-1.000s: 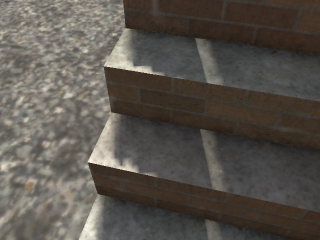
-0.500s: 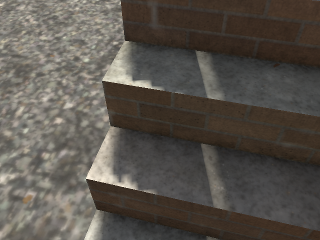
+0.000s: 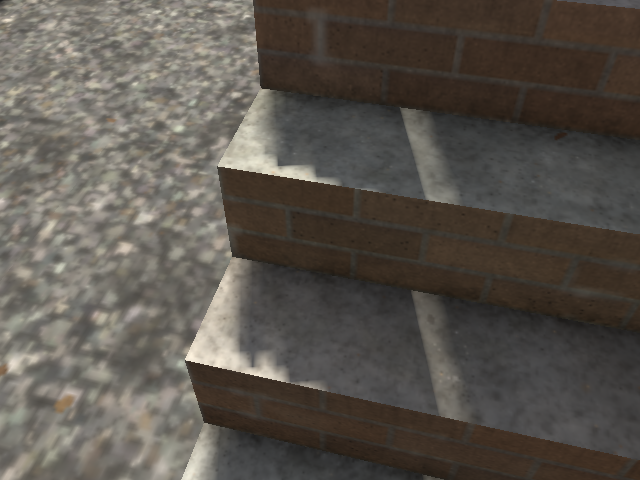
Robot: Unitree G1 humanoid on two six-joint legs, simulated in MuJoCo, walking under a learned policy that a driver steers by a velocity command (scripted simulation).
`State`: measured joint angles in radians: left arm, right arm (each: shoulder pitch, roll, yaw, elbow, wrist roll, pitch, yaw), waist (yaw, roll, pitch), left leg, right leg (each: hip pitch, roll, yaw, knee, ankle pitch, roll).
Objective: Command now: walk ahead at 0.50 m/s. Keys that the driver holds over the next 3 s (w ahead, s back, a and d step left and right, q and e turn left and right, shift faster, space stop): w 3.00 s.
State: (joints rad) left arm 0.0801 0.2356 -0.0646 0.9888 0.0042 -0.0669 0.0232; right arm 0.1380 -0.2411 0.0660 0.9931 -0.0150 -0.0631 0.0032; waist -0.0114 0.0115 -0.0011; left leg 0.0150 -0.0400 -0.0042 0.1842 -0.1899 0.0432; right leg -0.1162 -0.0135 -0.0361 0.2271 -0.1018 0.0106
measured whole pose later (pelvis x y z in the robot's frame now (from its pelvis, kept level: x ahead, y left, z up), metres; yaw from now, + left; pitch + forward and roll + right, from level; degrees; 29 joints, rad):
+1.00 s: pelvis +0.00 +0.02 +0.00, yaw +1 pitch +0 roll -1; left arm 0.09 0.25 -0.07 1.02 0.00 -0.06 0.03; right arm 0.13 -0.28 0.08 0.99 -0.01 -0.06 0.00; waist -0.01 0.01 0.00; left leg 0.02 -0.06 -0.01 0.18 -0.19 0.07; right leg -0.11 -0.04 -0.03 0.23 -0.11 0.04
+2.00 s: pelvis +0.01 +0.01 +0.00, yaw +1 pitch +0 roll -1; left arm 0.09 0.25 -0.07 1.02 0.00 -0.06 0.03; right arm 0.14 -0.28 0.08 0.99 -0.01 -0.07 0.00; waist -0.01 0.01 0.00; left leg 0.02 -0.06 -0.01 0.18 -0.19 0.06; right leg -0.11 -0.04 -0.03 0.23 -0.11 0.04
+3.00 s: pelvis +0.01 +0.01 +0.00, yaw +1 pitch +0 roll -1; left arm 0.09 0.25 -0.07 1.02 0.00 -0.06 0.03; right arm 0.13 -0.28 0.07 0.99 -0.01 -0.06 0.00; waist -0.01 0.01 0.00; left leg 0.02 -0.05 -0.01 0.18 -0.19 0.05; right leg -0.10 -0.04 -0.02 0.22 -0.11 0.04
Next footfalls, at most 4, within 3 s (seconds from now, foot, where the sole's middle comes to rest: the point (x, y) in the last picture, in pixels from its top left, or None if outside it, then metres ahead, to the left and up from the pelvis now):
none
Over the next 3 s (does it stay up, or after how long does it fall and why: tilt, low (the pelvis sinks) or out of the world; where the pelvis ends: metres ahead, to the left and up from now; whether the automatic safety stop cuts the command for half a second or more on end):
stays up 0.01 0.01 0.00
